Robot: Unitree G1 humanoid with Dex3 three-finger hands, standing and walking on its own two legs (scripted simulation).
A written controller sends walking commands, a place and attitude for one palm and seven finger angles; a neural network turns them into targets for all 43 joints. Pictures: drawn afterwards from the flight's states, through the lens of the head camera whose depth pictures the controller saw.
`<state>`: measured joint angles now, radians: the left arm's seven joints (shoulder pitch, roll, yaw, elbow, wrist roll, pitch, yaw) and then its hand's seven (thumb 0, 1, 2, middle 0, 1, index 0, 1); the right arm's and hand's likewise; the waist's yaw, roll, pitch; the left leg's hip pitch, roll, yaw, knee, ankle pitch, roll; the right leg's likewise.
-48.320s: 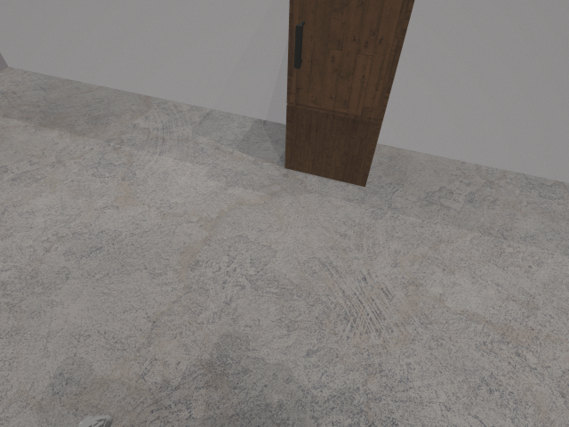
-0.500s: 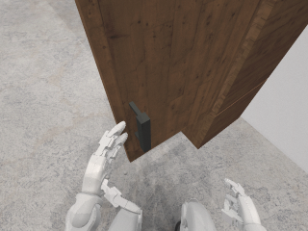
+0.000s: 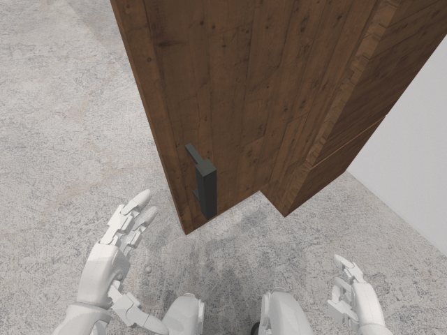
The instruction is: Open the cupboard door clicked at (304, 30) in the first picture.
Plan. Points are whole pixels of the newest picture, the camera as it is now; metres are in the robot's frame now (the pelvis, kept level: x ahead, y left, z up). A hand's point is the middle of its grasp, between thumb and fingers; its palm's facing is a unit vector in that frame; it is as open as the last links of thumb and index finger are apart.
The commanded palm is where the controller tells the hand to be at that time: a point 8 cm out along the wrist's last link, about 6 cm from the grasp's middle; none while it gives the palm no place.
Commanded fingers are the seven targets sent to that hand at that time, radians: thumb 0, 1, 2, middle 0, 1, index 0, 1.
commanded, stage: draw the hand back to the body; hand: left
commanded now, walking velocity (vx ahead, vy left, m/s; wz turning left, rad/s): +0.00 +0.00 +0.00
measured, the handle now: (201, 184) +0.36 +0.07 +0.06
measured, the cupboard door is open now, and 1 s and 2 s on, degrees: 87 87 87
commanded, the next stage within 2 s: step back with the hand held close in 1.58 s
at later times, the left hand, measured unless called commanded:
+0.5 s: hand (89, 252) +0.21 +0.18 +0.14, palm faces -0.09 -0.99 -0.08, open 16.2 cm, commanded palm +0.18 +0.24 +0.16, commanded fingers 0.00 -0.29 0.39 -0.16 -0.30 -0.16 -0.30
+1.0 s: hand out of the picture +0.24 +0.25 +0.25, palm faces +0.33 -0.85 -0.40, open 11.5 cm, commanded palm +0.19 +0.30 +0.27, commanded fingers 0.00 0.58 0.76 -0.19 -0.30 -0.19 -0.30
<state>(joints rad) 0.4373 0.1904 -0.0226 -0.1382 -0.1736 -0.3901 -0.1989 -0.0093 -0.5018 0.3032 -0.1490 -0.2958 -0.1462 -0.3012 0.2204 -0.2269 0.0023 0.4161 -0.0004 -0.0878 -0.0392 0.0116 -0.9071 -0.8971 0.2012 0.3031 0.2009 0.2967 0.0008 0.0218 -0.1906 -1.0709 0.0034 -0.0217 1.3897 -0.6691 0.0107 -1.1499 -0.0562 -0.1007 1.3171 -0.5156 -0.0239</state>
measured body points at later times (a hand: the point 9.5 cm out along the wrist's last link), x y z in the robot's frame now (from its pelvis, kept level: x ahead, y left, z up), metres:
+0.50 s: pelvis +0.02 +0.01 +0.06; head +0.05 +0.01 +0.51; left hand +0.21 +0.23 +0.15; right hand +0.20 -0.22 +0.00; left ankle +0.00 +0.11 -0.61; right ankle +0.06 -0.11 -0.61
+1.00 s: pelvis +0.04 +0.02 +0.12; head +0.02 +0.00 +0.57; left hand +0.21 +0.29 +0.27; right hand +0.22 -0.20 +0.04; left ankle +0.00 +0.11 -0.61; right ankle +0.06 -0.11 -0.61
